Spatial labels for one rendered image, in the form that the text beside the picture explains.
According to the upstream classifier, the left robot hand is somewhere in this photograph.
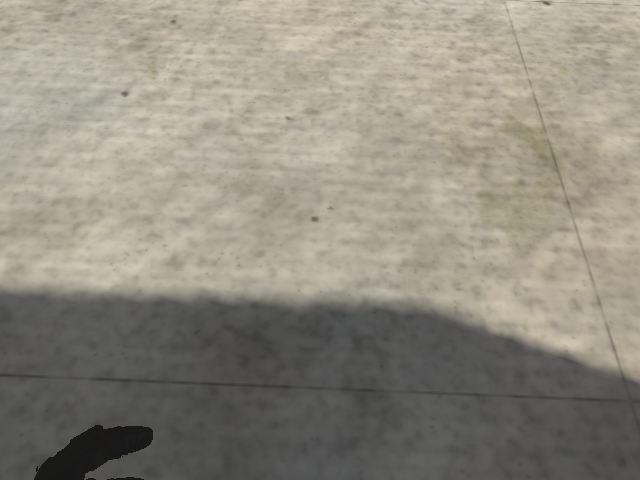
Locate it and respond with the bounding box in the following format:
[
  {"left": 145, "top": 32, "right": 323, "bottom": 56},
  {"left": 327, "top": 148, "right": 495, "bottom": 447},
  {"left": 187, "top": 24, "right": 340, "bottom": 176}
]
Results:
[{"left": 34, "top": 425, "right": 153, "bottom": 480}]

